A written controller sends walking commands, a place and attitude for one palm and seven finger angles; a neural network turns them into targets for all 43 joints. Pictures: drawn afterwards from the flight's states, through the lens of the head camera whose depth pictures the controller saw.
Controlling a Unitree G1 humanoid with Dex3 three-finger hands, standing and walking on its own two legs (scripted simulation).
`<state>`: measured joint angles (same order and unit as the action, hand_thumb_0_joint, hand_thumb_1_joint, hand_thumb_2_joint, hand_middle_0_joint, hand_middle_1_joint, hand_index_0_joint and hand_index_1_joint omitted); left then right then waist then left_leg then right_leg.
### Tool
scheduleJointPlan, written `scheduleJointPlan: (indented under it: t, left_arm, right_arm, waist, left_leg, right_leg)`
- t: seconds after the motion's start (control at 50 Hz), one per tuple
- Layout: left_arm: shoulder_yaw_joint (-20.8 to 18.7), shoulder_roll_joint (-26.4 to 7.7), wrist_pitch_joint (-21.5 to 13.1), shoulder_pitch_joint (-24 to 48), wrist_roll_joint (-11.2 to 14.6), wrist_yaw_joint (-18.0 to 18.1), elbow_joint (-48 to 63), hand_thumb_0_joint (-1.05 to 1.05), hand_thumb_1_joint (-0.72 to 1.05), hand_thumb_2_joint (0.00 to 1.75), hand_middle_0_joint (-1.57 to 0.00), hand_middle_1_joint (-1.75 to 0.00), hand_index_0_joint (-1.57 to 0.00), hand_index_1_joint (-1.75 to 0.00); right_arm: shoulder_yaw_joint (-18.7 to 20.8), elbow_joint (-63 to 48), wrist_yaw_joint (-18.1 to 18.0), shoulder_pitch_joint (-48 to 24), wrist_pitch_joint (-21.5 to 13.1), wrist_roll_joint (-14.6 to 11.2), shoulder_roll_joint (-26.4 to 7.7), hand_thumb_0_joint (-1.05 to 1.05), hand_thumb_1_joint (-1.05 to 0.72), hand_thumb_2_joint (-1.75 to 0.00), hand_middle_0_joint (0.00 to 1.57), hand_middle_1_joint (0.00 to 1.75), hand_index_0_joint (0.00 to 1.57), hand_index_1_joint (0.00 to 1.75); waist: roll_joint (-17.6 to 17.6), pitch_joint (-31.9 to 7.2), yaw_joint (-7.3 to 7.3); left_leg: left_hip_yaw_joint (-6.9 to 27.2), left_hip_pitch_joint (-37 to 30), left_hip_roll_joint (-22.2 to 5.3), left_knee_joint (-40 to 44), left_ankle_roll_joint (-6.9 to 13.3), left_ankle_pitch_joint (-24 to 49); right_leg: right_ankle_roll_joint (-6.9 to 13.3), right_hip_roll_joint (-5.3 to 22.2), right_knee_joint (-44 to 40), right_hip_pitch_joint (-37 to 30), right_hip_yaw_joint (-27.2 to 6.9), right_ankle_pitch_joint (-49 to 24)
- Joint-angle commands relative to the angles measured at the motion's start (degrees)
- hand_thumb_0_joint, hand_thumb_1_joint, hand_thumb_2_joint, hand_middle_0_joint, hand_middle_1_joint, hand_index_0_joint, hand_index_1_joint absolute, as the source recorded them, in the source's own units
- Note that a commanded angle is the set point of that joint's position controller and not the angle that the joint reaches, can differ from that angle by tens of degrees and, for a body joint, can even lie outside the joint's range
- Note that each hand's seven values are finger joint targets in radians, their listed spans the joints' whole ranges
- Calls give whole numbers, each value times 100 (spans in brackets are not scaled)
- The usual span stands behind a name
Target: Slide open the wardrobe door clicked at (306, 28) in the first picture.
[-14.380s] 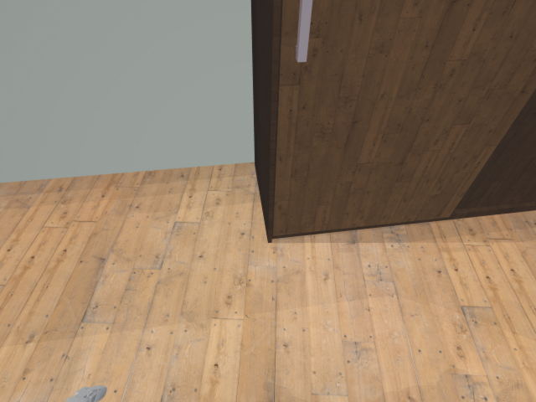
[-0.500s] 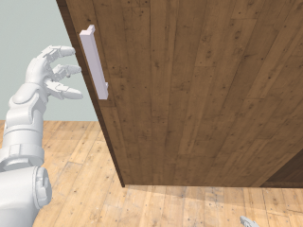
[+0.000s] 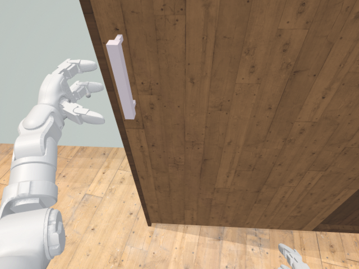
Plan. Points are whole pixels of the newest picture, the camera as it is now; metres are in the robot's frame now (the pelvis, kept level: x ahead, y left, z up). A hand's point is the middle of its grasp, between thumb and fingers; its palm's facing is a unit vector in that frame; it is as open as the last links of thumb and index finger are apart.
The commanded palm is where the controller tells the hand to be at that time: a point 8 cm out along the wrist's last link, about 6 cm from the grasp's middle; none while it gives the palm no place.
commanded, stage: move the hooked fingers beside the handle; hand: left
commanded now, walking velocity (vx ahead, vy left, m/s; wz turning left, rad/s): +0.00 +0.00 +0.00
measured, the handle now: (125, 79) +0.48 +0.15 +0.20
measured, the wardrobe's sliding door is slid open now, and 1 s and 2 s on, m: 0.00 0.00 0.00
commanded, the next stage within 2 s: feel for the door with the fingertips in 0.28 s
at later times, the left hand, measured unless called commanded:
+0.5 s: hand (93, 91) +0.43 +0.21 +0.21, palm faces -0.01 -1.00 -0.01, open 14.0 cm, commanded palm +0.39 +0.26 +0.21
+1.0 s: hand (98, 93) +0.42 +0.20 +0.21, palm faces +0.02 -1.00 +0.00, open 14.0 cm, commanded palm +0.41 +0.24 +0.21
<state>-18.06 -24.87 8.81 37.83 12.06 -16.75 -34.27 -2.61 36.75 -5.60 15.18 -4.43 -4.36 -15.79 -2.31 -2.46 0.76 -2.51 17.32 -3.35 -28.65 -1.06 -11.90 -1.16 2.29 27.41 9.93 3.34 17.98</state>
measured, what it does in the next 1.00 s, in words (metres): stands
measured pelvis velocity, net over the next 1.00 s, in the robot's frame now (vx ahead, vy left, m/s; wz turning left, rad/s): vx -0.01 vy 0.00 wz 0.01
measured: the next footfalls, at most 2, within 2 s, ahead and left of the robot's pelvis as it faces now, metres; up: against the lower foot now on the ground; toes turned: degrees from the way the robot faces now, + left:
none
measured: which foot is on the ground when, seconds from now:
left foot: down 0.00-1.00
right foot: down 0.00-1.00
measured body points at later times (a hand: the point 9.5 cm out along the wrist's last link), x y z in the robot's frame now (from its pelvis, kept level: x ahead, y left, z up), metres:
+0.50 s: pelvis +0.00 +0.00 +0.00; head +0.00 -0.01 +0.45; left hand +0.42 +0.26 +0.21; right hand +0.08 -0.27 -0.11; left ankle +0.03 +0.13 -0.74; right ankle -0.04 -0.13 -0.74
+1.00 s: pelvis -0.01 +0.00 +0.00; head -0.01 -0.01 +0.45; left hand +0.41 +0.25 +0.21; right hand +0.15 -0.25 -0.09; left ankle +0.03 +0.13 -0.74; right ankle -0.04 -0.13 -0.74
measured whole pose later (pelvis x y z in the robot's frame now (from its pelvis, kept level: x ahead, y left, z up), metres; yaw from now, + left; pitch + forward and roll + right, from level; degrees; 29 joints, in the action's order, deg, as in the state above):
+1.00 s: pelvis -0.01 +0.00 +0.00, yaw +1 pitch +1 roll -1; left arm -15.0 -22.9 8.9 43.5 10.9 -12.4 -39.8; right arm -3.1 37.3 -6.0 13.0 -4.3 -3.9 -14.9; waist -1.8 -2.1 1.0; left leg -1.8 18.6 -3.3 -29.2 -1.0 -11.5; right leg -1.2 2.2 27.7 10.8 3.9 17.6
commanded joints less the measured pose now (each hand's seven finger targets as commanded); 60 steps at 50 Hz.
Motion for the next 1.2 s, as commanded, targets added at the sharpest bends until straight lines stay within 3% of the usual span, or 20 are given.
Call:
scheduleJointPlan:
  t: [0.0, 0.08, 0.1, 0.16, 0.18, 0.2, 0.26, 0.3, 0.36, 0.4, 0.5, 0.54, 0.72, 0.82, 0.84, 0.92, 0.98, 1.04, 1.12, 1.18]
  left_arm:
    - [-399, -1500, -319, 2654, 91, 99, 1098, 0, -50, 30, -30, -120, -30, -120]
    - [-176, -1353, -337, 3153, 23, 147, 807, 0, -50, 30, -30, -120, -30, -120]
    - [-303, -1565, -395, 3162, 6, 174, 660, 0, -50, 30, -30, -120, -30, -120]
    - [-103, -1433, -576, 3722, -26, 150, 602, 0, -50, 30, -30, -120, -30, -120]
    - [-218, -1572, -632, 3758, -33, 147, 437, 0, -50, 30, -30, -120, -30, -120]
    - [-352, -1749, -700, 3565, -35, 134, 345, 0, -50, 30, -30, -120, -30, -120]
    - [-245, -1628, -760, 3611, -30, 29, 62, 0, -50, 30, -30, -120, -30, -120]
    - [-351, -1779, -804, 3393, -25, -31, -212, 0, -50, 30, -30, -120, -30, -120]
    - [-249, -1605, -853, 3447, -6, -77, 119, 0, -50, 30, -30, -120, -30, -120]
    - [-299, -1546, -854, 3118, 52, -69, 272, 0, -50, 30, -30, -120, -30, -120]
    - [-466, -1596, -727, 2928, 106, 50, 781, 0, -50, 30, -30, -120, -30, -120]
    - [-321, -1367, -686, 2953, 55, 128, 1320, 0, -50, 30, -30, -120, -30, -120]
    - [-294, -1114, -235, 2523, 52, 416, 1663, 0, -50, 30, -30, -120, -30, -120]
    - [-179, -1193, -199, 3011, -17, 477, 1316, 0, -50, 30, -30, -120, -30, -120]
    - [97, -915, -232, 3356, -20, 463, 1305, 0, -50, 30, -30, -120, -30, -120]
    - [16, -1089, -392, 3635, -35, 439, 751, 0, -50, 30, -30, -120, -30, -120]
    - [238, -871, -497, 3970, -35, 374, 227, 0, -50, 30, -30, -120, -30, -120]
    - [90, -1075, -680, 4122, -97, 377, -16, 0, -50, 30, -30, -120, -30, -120]
    - [-139, -1332, -903, 4055, -104, 356, -75, 0, -50, 30, -30, -120, -30, -120]
    - [188, -935, -885, 4305, -61, 315, -312, 0, -50, 30, -30, -120, -30, -120]
  right_arm:
    - [315, -704, -93, -317, -243, -16, -791, 0, -90, -90, 20, 30, 20, 30]
    - [272, -675, -134, -357, -205, -33, -751, 0, -90, -90, 20, 30, 20, 30]
    - [290, -635, -147, -299, -193, -16, -796, 0, -90, -90, 20, 30, 20, 30]
    - [267, -612, -176, -286, -231, -19, -763, 0, -90, -90, 20, 30, 20, 30]
    - [274, -567, -177, -200, -245, -2, -782, 0, -90, -90, 20, 30, 20, 30]
    - [296, -565, -177, -162, -246, 9, -819, 0, -90, -90, 20, 30, 20, 30]
    - [284, -544, -168, -125, -270, -12, -801, 0, -90, -90, 20, 30, 20, 30]
    - [317, -511, -156, -16, -253, -2, -863, 0, -90, -90, 20, 30, 20, 30]
    - [341, -596, -122, -25, -280, -11, -842, 0, -90, -90, 20, 30, 20, 30]
    - [369, -634, -86, 31, -303, 2, -856, 0, -90, -90, 20, 30, 20, 30]
    - [399, -671, -45, -8, -319, -2, -852, 0, -90, -90, 20, 30, 20, 30]
    - [391, -730, -7, -116, -338, 2, -797, 0, -90, -90, 20, 30, 20, 30]
    - [363, -730, -9, -337, -298, 2, -735, 0, -90, -90, 20, 30, 20, 30]
    - [302, -649, -96, -373, -197, 3, -726, 0, -90, -90, 20, 30, 20, 30]
    - [286, -628, -110, -400, -201, -2, -690, 0, -90, -90, 20, 30, 20, 30]
    - [301, -537, -146, -271, -192, 22, -731, 0, -90, -90, 20, 30, 20, 30]
    - [295, -454, -147, -173, -204, 17, -728, 0, -90, -90, 20, 30, 20, 30]
    - [322, -432, -116, -55, -212, 43, -759, 0, -90, -90, 20, 30, 20, 30]
    - [376, -443, -73, 104, -212, 65, -816, 0, -90, -90, 20, 30, 20, 30]
    - [373, -364, -66, 152, -229, 26, -798, 0, -90, -90, 20, 30, 20, 30]
  waist:
    - [276, -1464, 44]
    - [22, -1182, 141]
    - [282, -1212, 151]
    - [-168, -1376, 226]
    - [-42, -1440, 225]
    - [147, -1542, 178]
    - [-134, -1530, 189]
    - [186, -1497, 151]
    - [-185, -1640, 137]
    - [31, -1805, 74]
    - [183, -1696, 11]
    - [-284, -1829, 14]
    - [99, -1545, -20]
    - [108, -1323, 112]
    - [-88, -1218, 212]
    - [99, -1425, 245]
    - [67, -1357, 334]
    - [-95, -1620, 286]
    - [140, -1904, 227]
    - [80, -1472, 368]
  left_leg:
    - [169, -1419, 292, 186, 331, 1058]
    - [206, -1294, 304, 244, 305, 714]
    - [199, -1247, 281, 229, 329, 642]
    - [236, -1385, 300, 210, 302, 642]
    - [261, -1371, 302, 207, 303, 676]
    - [235, -1361, 285, 177, 333, 725]
    - [220, -1331, 308, 161, 311, 784]
    - [208, -1178, 291, 167, 329, 760]
    - [205, -1327, 294, 157, 306, 905]
    - [210, -1378, 289, 129, 332, 1110]
    - [155, -1302, 286, 147, 353, 1134]
    - [157, -1536, 293, 137, 324, 1329]
    - [105, -1388, 280, 189, 336, 1176]
    - [134, -1296, 281, 223, 327, 839]
    - [132, -1340, 289, 213, 317, 787]
    - [200, -1385, 290, 146, 325, 857]
    - [232, -1314, 298, 118, 300, 719]
    - [238, -1323, 311, 57, 298, 886]
    - [241, -1299, 289, 4, 318, 1113]
    - [239, -1228, 281, 22, 314, 830]
  right_leg:
    - [178, -336, -428, 398, 13, -1790]
    - [179, -314, -475, 646, -21, -1396]
    - [157, -307, -516, 608, -31, -1316]
    - [186, -295, -484, 683, -59, -1276]
    - [188, -306, -480, 636, -47, -1311]
    - [174, -311, -482, 557, -49, -1347]
    - [186, -298, -433, 570, -61, -1482]
    - [173, -306, -438, 499, -37, -1461]
    - [190, -307, -378, 507, -39, -1612]
    - [201, -334, -353, 356, 9, -1782]
    - [178, -351, -365, 279, 13, -1842]
    - [196, -350, -323, 324, -1, -1989]
    - [166, -357, -399, 316, 11, -1892]
    - [156, -333, -475, 488, -30, -1520]
    - [158, -327, -494, 618, -33, -1467]
    - [168, -314, -457, 614, -43, -1530]
    - [170, -316, -437, 791, -28, -1403]
    - [192, -297, -355, 687, -45, -1564]
    - [175, -307, -270, 511, -36, -1829]
    - [168, -346, -332, 856, -13, -1522]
